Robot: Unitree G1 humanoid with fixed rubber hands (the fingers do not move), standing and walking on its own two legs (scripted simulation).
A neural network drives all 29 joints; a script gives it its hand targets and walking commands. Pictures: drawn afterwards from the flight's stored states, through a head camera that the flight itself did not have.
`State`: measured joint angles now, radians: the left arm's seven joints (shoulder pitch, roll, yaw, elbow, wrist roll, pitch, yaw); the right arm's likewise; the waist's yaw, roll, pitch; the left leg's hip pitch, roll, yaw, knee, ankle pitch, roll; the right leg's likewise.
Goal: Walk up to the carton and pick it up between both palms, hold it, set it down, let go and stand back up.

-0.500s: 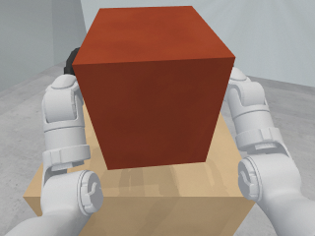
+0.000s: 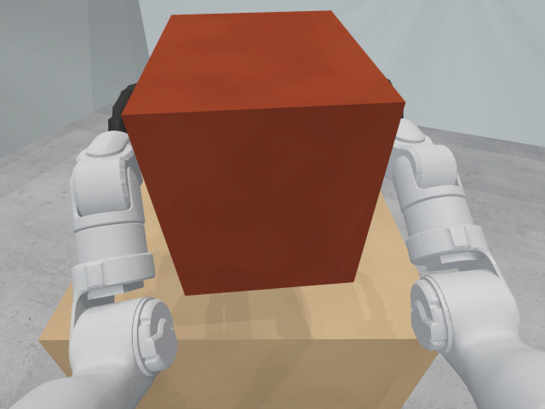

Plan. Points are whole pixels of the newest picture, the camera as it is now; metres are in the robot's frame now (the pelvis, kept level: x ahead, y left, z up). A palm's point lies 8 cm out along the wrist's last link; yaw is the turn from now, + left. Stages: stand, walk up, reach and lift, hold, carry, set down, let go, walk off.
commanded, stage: hold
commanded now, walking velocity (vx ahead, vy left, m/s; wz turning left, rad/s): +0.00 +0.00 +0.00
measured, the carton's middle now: (261, 146) +0.42 +0.00 +0.23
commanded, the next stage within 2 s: set down in 1.78 s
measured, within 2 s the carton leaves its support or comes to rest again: neither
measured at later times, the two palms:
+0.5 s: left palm (126, 138) +0.37 +0.17 +0.27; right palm (382, 128) +0.38 -0.17 +0.28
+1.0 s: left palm (123, 140) +0.36 +0.17 +0.27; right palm (381, 130) +0.37 -0.17 +0.27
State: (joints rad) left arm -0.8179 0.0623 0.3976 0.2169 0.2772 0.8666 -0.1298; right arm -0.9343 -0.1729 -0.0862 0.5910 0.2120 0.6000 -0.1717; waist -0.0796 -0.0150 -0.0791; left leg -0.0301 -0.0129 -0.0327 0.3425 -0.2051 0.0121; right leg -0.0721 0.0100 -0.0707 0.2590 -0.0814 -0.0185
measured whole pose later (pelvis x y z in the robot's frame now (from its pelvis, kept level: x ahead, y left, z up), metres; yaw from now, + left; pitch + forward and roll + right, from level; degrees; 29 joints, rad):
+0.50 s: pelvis +0.01 +0.00 +0.00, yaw +0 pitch -7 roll -1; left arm -0.82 0.08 0.37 0.22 0.28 0.88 -0.12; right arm -0.93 -0.18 -0.07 0.63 0.22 0.57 -0.16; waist -0.08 -0.02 -0.07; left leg 0.00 0.00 -0.04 0.34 -0.22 0.01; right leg -0.04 0.02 -0.08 0.25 -0.09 -0.02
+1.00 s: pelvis +0.00 +0.00 +0.00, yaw +0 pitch -7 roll -1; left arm -0.82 0.07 0.37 0.20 0.29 0.88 -0.12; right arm -0.92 -0.17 -0.09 0.62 0.21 0.56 -0.16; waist -0.07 -0.02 -0.07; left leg 0.00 -0.01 -0.03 0.34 -0.21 0.01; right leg -0.04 0.02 -0.07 0.25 -0.08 -0.02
